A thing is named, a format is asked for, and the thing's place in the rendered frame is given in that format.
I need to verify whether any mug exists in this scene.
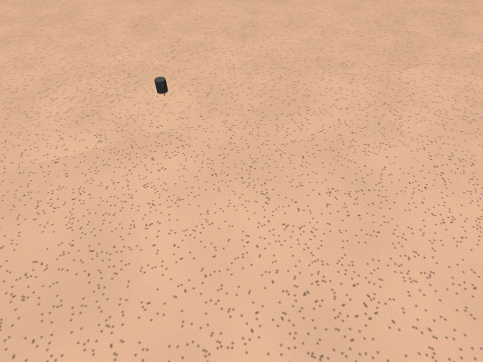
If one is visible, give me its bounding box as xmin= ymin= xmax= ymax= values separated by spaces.
xmin=154 ymin=77 xmax=168 ymax=94

